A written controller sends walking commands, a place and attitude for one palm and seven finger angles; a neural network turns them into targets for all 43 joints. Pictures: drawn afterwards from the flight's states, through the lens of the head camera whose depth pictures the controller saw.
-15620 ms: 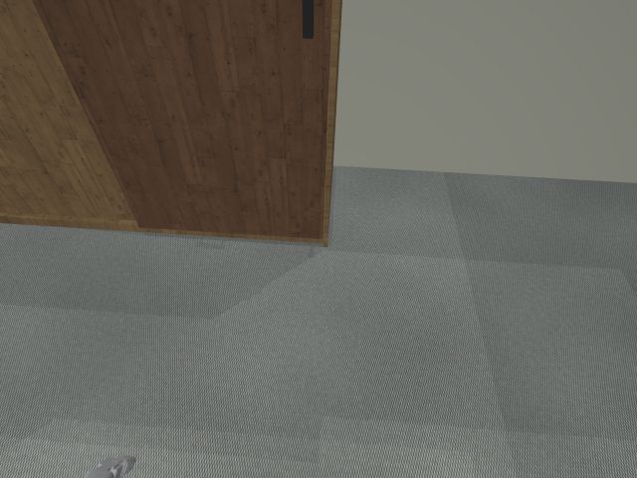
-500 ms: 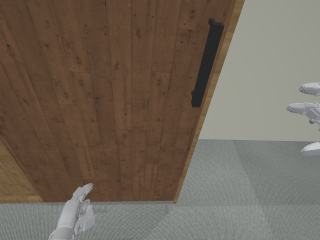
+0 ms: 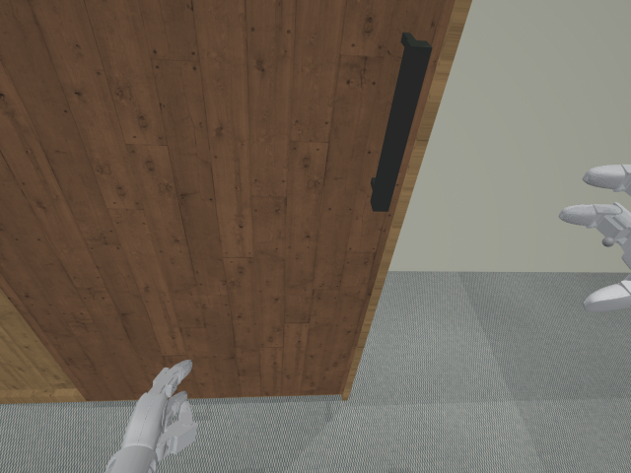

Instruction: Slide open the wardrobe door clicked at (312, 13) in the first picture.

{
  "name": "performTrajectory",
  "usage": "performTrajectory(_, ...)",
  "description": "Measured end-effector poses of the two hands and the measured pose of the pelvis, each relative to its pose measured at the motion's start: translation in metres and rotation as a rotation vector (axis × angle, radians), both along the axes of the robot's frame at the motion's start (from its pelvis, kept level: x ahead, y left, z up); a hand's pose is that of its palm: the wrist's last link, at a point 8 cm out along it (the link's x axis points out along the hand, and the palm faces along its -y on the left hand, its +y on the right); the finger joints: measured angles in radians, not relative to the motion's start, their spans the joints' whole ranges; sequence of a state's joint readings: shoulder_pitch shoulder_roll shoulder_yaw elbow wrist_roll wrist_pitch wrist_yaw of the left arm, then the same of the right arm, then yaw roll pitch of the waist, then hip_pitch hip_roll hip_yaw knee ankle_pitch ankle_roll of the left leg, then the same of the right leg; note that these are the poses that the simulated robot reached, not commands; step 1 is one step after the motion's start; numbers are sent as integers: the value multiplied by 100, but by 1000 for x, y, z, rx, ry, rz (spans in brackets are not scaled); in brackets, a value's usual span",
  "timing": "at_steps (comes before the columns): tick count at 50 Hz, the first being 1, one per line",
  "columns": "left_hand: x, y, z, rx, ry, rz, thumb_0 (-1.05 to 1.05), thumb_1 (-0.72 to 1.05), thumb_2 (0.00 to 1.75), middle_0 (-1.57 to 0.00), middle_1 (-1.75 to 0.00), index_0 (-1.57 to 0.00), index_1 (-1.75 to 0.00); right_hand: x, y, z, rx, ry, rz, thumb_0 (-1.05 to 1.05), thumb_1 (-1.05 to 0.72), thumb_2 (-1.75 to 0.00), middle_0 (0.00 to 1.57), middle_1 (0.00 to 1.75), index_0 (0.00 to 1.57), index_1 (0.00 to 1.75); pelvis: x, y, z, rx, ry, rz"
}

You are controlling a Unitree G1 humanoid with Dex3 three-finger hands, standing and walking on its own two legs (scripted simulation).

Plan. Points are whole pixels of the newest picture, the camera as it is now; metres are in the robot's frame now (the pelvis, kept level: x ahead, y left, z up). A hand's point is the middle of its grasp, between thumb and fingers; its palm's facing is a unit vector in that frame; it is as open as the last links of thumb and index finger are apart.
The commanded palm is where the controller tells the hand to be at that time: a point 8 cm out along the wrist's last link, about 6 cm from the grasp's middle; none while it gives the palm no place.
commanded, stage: move the hooked fingers beside the handle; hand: right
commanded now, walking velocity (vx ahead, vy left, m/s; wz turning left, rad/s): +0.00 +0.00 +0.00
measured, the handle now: (392, 129) +0.52 -0.10 +0.22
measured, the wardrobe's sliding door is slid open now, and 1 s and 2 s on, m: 0.00 0.00 0.00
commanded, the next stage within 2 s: none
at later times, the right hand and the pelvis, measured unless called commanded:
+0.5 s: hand (542, 203) +0.34 -0.24 +0.24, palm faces +0.01 +1.00 -0.05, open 14.0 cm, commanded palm +0.31 -0.28 +0.24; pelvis +0.00 +0.00 +0.00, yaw +0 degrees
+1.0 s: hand (494, 174) +0.40 -0.21 +0.23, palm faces +0.00 +1.00 -0.01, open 14.0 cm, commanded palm +0.38 -0.25 +0.24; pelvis +0.01 +0.00 +0.00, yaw +1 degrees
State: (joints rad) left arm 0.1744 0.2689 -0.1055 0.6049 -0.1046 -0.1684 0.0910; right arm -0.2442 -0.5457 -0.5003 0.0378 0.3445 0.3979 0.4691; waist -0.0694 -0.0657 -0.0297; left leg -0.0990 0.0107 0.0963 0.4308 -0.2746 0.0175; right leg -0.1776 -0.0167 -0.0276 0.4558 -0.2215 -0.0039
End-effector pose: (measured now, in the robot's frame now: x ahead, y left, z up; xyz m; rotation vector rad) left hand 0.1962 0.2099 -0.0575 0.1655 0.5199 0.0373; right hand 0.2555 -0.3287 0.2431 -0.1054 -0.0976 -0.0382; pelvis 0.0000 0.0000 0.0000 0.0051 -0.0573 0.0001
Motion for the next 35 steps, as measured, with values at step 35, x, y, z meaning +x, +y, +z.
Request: performTrajectory(35,-29,27,-14,35,120,106,1,91,90,-21,-30,-20,-30,86,52,-8,75,53,37,-1,50,-30,30,120,31,120,2,3,1,-4,24,11)
